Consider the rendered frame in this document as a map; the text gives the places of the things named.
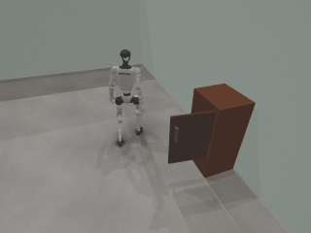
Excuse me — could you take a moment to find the left robot forearm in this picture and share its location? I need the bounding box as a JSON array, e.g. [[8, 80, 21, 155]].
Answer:
[[109, 83, 114, 96]]

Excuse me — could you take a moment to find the cupboard door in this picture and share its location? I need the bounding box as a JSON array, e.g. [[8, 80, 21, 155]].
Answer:
[[168, 111, 217, 164]]

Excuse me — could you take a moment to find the right robot forearm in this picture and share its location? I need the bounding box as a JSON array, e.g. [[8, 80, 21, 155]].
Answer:
[[137, 84, 144, 105]]

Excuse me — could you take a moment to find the left robot hand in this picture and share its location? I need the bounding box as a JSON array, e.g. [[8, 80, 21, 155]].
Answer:
[[109, 95, 117, 104]]

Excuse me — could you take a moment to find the handle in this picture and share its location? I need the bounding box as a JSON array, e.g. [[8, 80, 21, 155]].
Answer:
[[174, 125, 179, 143]]

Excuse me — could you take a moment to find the robot right upper arm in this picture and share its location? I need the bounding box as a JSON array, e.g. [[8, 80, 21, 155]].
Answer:
[[133, 67, 141, 90]]

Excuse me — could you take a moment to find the robot left upper arm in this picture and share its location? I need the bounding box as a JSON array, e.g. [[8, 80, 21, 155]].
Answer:
[[109, 66, 118, 87]]

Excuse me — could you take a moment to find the robot right shin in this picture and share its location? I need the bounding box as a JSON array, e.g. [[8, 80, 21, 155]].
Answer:
[[136, 111, 142, 131]]

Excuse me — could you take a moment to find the left robot thigh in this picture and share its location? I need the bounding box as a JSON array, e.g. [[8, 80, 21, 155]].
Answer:
[[115, 96, 123, 123]]

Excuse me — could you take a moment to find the right robot hand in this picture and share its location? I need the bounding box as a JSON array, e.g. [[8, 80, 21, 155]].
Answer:
[[138, 104, 145, 116]]

